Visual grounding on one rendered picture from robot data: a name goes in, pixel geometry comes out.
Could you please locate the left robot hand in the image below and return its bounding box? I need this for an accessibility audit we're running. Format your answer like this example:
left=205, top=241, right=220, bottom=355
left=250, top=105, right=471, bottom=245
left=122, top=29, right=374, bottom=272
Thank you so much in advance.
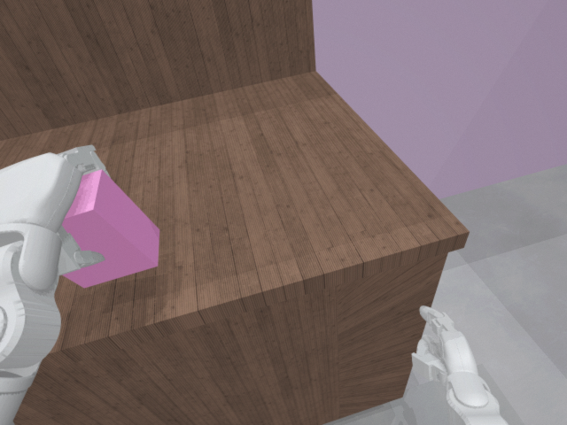
left=0, top=145, right=111, bottom=275

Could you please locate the left robot forearm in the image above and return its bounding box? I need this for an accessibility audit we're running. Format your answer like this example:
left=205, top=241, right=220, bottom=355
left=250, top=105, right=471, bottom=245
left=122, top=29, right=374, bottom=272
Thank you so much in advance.
left=0, top=223, right=62, bottom=425

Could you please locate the table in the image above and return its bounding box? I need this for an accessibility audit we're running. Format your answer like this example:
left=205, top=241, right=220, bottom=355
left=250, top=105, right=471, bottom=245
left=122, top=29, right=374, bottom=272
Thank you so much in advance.
left=0, top=0, right=470, bottom=425

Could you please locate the right robot forearm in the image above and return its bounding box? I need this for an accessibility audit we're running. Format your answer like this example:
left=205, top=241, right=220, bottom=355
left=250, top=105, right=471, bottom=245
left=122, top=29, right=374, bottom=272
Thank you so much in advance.
left=446, top=372, right=508, bottom=425

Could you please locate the sponge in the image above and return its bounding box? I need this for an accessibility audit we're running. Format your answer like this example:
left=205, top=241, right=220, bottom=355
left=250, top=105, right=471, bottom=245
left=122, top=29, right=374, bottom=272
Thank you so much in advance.
left=62, top=169, right=159, bottom=288

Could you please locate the right robot hand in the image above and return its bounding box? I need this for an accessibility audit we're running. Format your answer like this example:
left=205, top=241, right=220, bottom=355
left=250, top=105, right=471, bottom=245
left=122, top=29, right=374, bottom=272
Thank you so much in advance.
left=412, top=305, right=478, bottom=387

